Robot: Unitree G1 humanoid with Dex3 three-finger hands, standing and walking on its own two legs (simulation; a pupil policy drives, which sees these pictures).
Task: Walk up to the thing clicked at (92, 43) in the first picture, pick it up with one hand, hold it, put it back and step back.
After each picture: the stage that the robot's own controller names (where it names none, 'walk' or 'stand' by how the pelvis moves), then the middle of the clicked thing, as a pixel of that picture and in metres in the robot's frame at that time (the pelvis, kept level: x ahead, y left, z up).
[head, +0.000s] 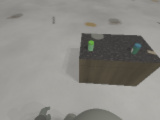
stand; (90, 45) +0.85 +0.00 -0.12
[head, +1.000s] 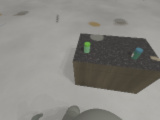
rise first; (87, 47) +0.76 +0.10 -0.10
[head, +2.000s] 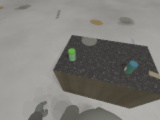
stand; (72, 54) +0.58 +0.20 -0.08
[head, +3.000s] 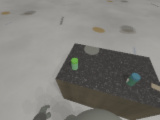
stand; (74, 64) +0.54 +0.16 -0.12
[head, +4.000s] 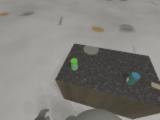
stand; (74, 64) +0.53 +0.16 -0.12
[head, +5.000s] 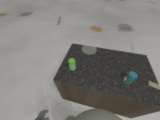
stand; (72, 64) +0.53 +0.19 -0.12
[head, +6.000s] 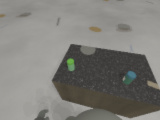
stand; (70, 64) +0.52 +0.20 -0.12
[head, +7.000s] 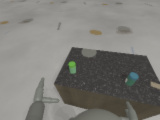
rise first; (72, 67) +0.51 +0.20 -0.12
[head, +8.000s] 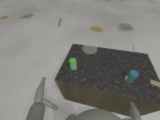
go down; (73, 64) +0.53 +0.20 -0.12
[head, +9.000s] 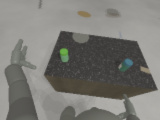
go down; (64, 55) +0.54 +0.18 -0.09
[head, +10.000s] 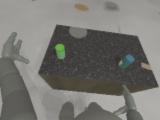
go down; (60, 51) +0.53 +0.19 -0.05
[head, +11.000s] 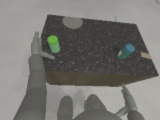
close in; (54, 44) +0.55 +0.20 -0.02
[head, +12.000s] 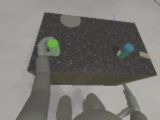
close; (54, 48) +0.51 +0.18 -0.01
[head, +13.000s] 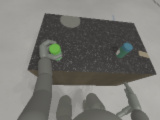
lift; (56, 52) +0.48 +0.16 -0.01
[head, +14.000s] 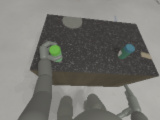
lift; (56, 54) +0.47 +0.17 -0.01
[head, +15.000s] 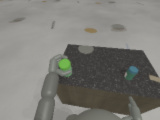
lift; (66, 68) +0.33 +0.16 +0.12
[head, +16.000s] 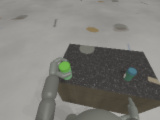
hold; (65, 71) +0.32 +0.16 +0.09
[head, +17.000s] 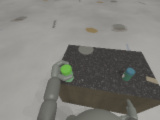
hold; (67, 73) +0.32 +0.15 +0.07
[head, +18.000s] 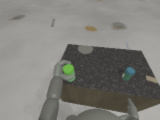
crouch; (69, 73) +0.32 +0.14 +0.06
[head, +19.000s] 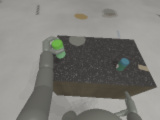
crouch; (59, 49) +0.48 +0.18 +0.09
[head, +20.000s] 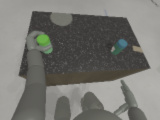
lower; (45, 44) +0.53 +0.19 +0.01
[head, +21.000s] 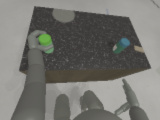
lower; (46, 44) +0.53 +0.19 +0.00
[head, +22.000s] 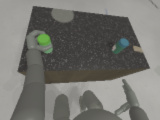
lower; (45, 44) +0.53 +0.19 +0.00
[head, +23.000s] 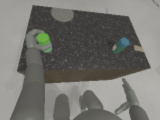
lower; (45, 43) +0.53 +0.20 +0.00
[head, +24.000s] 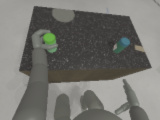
open; (50, 43) +0.53 +0.17 +0.00
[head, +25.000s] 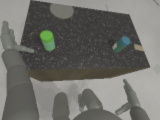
rise; (48, 41) +0.53 +0.17 +0.00
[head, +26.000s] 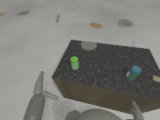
sink last; (74, 63) +0.51 +0.16 -0.07
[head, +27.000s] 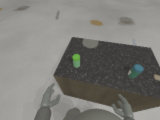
stand; (76, 60) +0.51 +0.15 -0.08
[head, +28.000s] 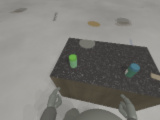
stand; (73, 61) +0.51 +0.16 -0.06
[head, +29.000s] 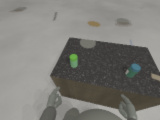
stand; (73, 61) +0.51 +0.16 -0.06
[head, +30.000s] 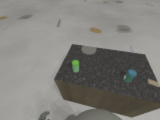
stand; (75, 66) +0.52 +0.15 -0.12
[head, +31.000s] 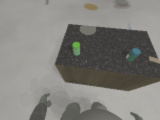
walk; (76, 48) +0.59 +0.12 -0.10
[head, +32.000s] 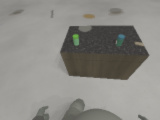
walk; (76, 40) +0.83 +0.22 -0.10
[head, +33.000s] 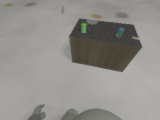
stand; (83, 28) +1.14 +0.14 -0.10
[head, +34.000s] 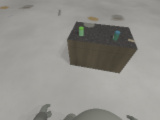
stand; (81, 31) +1.12 +0.16 -0.12
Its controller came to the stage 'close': yes
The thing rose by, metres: 0.20
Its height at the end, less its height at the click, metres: +0.00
